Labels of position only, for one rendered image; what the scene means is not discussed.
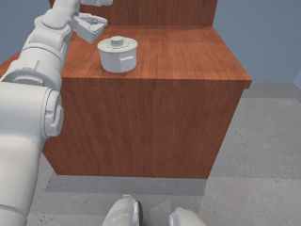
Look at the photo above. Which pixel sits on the robot right thigh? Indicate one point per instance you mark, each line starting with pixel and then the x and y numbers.
pixel 184 217

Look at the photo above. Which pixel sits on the left robot upper arm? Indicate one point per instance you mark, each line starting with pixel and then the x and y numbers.
pixel 29 115

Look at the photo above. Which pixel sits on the table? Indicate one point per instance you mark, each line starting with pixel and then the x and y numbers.
pixel 165 118

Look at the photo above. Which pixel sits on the knob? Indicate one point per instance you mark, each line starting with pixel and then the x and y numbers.
pixel 117 40

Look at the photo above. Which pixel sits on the robot left forearm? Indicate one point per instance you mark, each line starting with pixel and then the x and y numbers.
pixel 42 59

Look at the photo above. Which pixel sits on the pot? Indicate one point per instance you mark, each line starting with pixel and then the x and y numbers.
pixel 118 63

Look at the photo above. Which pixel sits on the lid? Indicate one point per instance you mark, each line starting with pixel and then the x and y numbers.
pixel 128 45

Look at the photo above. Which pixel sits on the left robot hand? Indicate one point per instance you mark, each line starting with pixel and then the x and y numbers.
pixel 82 23

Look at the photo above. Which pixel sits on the robot left shin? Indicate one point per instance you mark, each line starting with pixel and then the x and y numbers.
pixel 129 197

